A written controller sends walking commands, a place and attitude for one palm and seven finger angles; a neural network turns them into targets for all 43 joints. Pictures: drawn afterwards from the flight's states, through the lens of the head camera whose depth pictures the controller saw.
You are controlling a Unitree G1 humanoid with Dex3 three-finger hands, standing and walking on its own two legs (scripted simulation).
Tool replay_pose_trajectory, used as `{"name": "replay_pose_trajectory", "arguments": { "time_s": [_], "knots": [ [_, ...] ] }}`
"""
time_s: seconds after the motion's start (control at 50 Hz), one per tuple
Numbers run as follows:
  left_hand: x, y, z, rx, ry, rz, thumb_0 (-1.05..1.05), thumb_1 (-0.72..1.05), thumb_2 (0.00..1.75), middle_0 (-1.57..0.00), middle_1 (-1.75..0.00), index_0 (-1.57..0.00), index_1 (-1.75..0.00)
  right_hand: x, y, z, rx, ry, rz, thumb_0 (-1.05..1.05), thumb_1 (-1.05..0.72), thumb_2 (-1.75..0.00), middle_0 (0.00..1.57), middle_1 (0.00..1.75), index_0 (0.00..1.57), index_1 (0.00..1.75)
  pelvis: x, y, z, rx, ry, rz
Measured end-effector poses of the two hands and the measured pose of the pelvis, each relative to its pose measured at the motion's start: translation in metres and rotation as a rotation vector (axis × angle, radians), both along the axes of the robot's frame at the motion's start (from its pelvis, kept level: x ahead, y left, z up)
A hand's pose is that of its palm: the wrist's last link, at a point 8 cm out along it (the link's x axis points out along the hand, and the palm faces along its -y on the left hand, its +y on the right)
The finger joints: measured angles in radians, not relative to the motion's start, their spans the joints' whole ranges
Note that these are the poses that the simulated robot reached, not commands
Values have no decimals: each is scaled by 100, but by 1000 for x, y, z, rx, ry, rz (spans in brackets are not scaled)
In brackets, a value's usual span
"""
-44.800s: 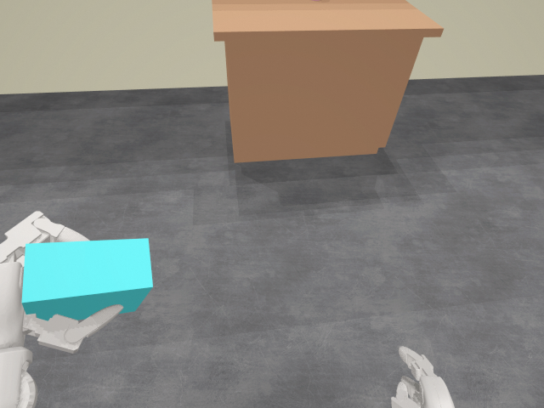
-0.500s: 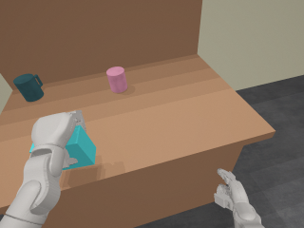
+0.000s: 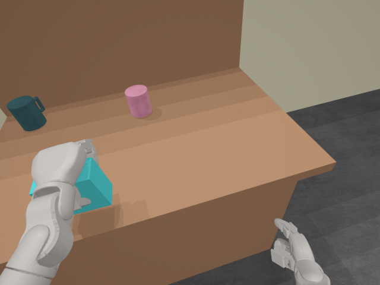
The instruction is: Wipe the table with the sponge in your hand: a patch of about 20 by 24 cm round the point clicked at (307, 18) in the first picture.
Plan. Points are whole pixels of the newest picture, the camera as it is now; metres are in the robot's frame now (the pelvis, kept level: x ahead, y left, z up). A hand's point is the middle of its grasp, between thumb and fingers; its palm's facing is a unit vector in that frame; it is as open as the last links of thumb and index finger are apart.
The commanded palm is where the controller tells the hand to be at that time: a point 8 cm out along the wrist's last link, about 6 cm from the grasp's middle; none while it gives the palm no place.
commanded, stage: move the sponge above the wiping area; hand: left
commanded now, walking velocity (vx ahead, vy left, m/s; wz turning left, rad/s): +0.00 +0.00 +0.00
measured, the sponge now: (79, 192) +0.25 +0.30 +0.08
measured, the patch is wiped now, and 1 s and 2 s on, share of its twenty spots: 0.00 0.00 0.00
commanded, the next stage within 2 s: none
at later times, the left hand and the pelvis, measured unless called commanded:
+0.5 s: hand (70, 176) +0.25 +0.29 +0.13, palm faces +0.13 -0.04 -0.99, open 9.9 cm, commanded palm +0.22 +0.28 +0.18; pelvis +0.00 -0.01 +0.00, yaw +0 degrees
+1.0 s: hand (63, 174) +0.25 +0.31 +0.13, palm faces +0.13 -0.06 -0.99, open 9.9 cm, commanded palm +0.22 +0.28 +0.18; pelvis +0.00 +0.00 +0.00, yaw +0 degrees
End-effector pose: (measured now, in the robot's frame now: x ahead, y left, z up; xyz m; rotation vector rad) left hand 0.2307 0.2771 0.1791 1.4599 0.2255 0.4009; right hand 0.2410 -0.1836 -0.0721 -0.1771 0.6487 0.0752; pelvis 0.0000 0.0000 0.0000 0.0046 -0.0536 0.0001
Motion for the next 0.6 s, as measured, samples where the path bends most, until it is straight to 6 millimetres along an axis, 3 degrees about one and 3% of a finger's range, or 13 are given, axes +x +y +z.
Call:
{"name": "replay_pose_trajectory", "arguments": {
  "time_s": [0.06, 0.14, 0.26, 0.38, 0.5, 0.6],
  "knots": [
    [0, 7, 1, -8, 12, 70, 0, -52, 105, -77, -138, -79, -139, -2, -7, -3, 11, 11, -14, 1, -91, -90, 20, 30, 20, 30, 0, -2, 0, 2, 5, -1],
    [-3, 10, -14, -33, 104, 115, 0, -52, 105, -77, -139, -78, -139, -2, -17, -5, 4, 15, -33, 1, -91, -90, 20, 30, 20, 30, -1, -5, -1, 5, 11, 2],
    [-8, -5, -33, -42, 179, 6, 0, -52, 105, -77, -138, -79, -139, -4, -31, -3, -45, -5, -48, 1, -91, -90, 20, 30, 20, 30, -1, -10, -2, 4, 6, 8],
    [-5, -13, -20, 8, 74, -66, 0, -53, 105, -78, -138, -79, -139, -7, -34, -3, -51, -12, -58, 1, -91, -90, 20, 30, 20, 30, -1, -13, -2, 2, -1, 1],
    [-4, 9, 2, 17, 1, 65, 0, -53, 105, -78, -138, -79, -139, -10, -32, -6, -9, -2, -67, 1, -91, -90, 20, 30, 20, 30, -2, -14, -2, 5, -1, 0],
    [-6, 15, -9, -18, 100, 123, 0, -52, 105, -77, -139, -78, -139, -9, -31, -7, 2, -7, -67, 1, -91, -90, 20, 30, 20, 30, -5, -12, -2, 5, 5, 11]
  ]
}}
